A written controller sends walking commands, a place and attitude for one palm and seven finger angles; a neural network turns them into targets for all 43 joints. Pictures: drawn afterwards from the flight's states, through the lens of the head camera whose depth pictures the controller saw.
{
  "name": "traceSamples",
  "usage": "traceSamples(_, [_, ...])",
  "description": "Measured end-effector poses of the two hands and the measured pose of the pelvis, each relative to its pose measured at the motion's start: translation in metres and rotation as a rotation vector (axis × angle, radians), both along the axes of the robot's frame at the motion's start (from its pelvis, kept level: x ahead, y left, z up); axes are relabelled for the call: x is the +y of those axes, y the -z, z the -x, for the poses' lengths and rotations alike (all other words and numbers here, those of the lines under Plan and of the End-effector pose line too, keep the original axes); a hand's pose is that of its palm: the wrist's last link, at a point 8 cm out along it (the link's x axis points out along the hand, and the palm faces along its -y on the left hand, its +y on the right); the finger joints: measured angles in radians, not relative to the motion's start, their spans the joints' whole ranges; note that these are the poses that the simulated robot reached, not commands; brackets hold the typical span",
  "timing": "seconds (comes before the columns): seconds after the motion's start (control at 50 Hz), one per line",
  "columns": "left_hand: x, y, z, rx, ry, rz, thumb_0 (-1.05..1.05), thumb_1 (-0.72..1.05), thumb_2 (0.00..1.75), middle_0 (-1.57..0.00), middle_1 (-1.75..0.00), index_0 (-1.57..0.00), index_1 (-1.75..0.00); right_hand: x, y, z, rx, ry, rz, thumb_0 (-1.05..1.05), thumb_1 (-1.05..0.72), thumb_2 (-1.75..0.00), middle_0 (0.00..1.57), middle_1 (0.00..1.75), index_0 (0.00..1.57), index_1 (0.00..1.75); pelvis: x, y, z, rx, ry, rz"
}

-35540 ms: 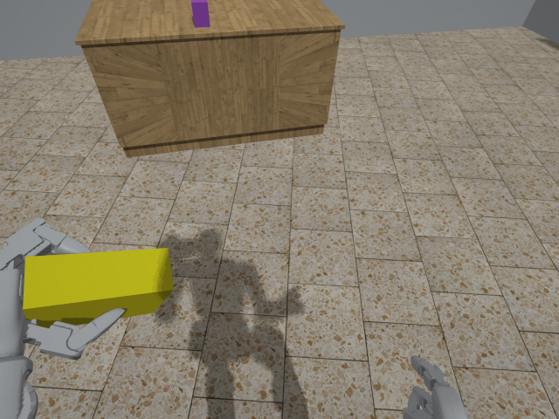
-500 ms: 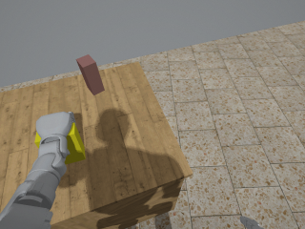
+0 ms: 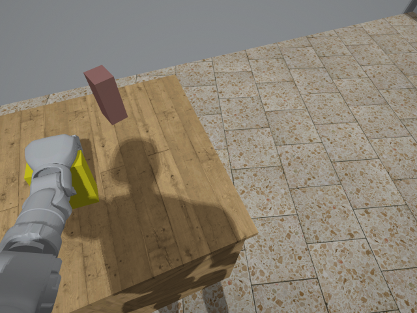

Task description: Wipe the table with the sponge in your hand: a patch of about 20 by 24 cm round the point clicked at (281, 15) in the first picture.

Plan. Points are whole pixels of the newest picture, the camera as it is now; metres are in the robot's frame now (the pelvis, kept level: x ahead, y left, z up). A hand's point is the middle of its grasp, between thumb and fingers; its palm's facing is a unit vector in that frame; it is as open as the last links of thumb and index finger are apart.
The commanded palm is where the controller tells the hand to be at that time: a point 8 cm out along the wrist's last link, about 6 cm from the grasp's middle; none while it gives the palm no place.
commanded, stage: slide across to the middle lane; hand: left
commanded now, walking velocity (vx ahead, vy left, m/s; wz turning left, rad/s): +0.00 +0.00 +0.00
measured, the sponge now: (69, 189) +0.37 +0.33 -0.04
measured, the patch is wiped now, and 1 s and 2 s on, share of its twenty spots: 0.35 0.40 0.65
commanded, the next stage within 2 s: wipe back along the middle lane in 0.70 s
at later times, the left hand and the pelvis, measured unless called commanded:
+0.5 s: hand (81, 158) +0.42 +0.30 +0.01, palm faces -0.12 +0.00 -0.99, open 9.5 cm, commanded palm +0.40 +0.26 +0.06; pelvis +0.01 +0.02 +0.00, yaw +0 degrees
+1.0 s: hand (107, 158) +0.42 +0.24 +0.01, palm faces -0.10 -0.01 -1.00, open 9.5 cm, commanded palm +0.39 +0.22 +0.05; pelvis +0.03 +0.00 +0.01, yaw -1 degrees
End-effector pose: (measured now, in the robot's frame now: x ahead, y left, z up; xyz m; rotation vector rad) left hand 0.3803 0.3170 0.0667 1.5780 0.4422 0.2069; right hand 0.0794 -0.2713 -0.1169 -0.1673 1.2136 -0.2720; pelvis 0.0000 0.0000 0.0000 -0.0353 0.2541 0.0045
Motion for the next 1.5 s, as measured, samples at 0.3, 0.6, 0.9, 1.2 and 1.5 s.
traceSamples(0.3, [-0.005,-0.001,-0.013,-0.031,0.033,0.008,0.01,-0.49,1.09,-0.80,-1.41,-0.81,-1.41,0.015,0.004,0.014,0.050,0.027,-0.018,0.00,-0.90,-0.90,0.20,0.30,0.20,0.30,0.012,-0.001,-0.003,0.003,-0.002,0.007])
traceSamples(0.6, [-0.044,-0.002,-0.034,-0.040,0.052,0.016,0.00,-0.48,1.09,-0.79,-1.42,-0.80,-1.43,0.036,0.004,-0.030,-0.019,-0.023,-0.068,0.00,-0.90,-0.90,0.20,0.30,0.20,0.30,0.014,-0.004,-0.012,-0.004,-0.008,0.001])
traceSamples(0.9, [-0.077,-0.001,-0.040,-0.041,0.033,0.024,0.00,-0.48,1.09,-0.78,-1.43,-0.79,-1.43,0.018,0.003,-0.039,-0.005,-0.015,-0.075,0.00,-0.90,-0.90,0.20,0.30,0.20,0.30,0.001,-0.006,-0.024,-0.009,0.005,-0.007])
traceSamples(1.2, [-0.092,0.000,0.001,-0.067,0.028,0.022,-0.01,-0.46,1.09,-0.76,-1.46,-0.77,-1.46,0.010,-0.008,-0.063,-0.090,-0.042,-0.084,0.00,-0.90,-0.90,0.20,0.30,0.20,0.30,-0.007,-0.010,-0.020,-0.066,0.001,-0.017])
traceSamples(1.5, [-0.108,0.001,0.024,-0.078,0.044,0.009,-0.01,-0.46,1.09,-0.76,-1.46,-0.76,-1.47,0.028,-0.013,-0.083,-0.170,-0.093,-0.117,0.00,-0.90,-0.90,0.20,0.30,0.20,0.30,-0.010,-0.008,-0.007,-0.083,-0.004,-0.022])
